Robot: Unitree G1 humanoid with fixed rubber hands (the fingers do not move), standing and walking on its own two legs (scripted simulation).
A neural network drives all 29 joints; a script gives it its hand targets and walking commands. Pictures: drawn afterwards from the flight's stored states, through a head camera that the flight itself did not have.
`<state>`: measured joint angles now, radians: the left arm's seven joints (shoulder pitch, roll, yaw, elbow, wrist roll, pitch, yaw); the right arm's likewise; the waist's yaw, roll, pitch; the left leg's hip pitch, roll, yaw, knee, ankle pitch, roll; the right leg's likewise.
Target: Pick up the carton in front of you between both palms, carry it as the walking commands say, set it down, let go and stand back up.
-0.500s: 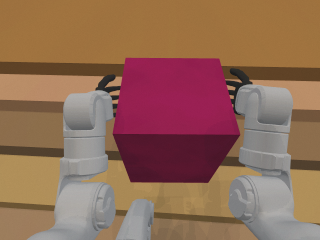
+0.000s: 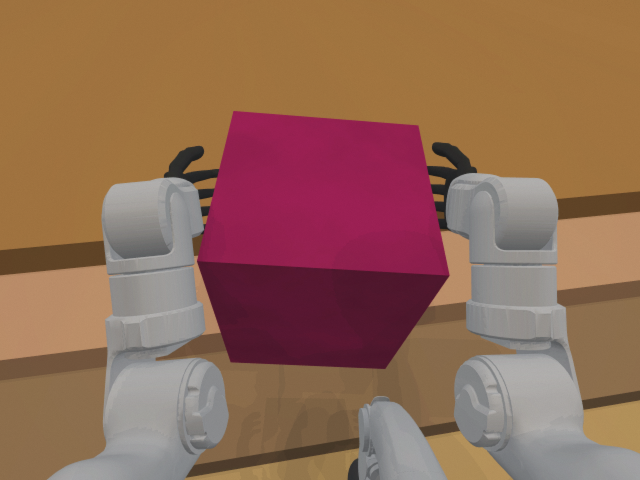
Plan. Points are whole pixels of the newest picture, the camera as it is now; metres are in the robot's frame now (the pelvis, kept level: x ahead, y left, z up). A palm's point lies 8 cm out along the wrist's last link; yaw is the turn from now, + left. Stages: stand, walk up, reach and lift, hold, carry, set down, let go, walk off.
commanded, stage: carry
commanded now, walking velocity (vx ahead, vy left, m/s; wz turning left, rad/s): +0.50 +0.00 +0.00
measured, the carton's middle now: (317, 253) +0.38 -0.02 +0.11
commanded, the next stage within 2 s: none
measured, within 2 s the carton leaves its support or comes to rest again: neither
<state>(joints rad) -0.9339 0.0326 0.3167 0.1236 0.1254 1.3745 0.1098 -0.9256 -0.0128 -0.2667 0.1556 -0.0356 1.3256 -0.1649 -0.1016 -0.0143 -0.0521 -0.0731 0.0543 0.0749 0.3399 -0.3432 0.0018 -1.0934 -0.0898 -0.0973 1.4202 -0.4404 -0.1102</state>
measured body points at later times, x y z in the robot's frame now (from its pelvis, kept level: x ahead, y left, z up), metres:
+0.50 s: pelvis +0.31 -0.01 +0.11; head +0.32 -0.03 +0.56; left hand +0.70 +0.15 +0.31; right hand +0.71 -0.16 +0.30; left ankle +0.48 +0.11 -0.48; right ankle +0.19 -0.12 -0.63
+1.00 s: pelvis +0.63 -0.04 +0.22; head +0.64 -0.03 +0.67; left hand +1.02 +0.12 +0.40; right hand +1.02 -0.18 +0.41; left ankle +0.47 +0.10 -0.51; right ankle +0.76 -0.15 -0.42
